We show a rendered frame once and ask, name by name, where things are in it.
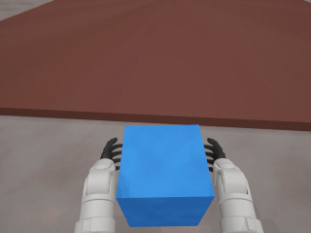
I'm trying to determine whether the robot right hand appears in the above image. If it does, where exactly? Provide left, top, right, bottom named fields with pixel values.
left=203, top=138, right=226, bottom=172

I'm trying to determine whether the robot left hand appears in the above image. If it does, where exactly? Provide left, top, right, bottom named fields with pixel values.
left=100, top=137, right=123, bottom=171

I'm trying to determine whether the carton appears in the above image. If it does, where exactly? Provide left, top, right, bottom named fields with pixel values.
left=116, top=124, right=215, bottom=227

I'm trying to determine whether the robot right forearm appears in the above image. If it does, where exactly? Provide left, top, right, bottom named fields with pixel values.
left=213, top=158, right=264, bottom=233

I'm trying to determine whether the robot left forearm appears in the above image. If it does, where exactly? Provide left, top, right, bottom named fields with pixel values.
left=74, top=158, right=117, bottom=233

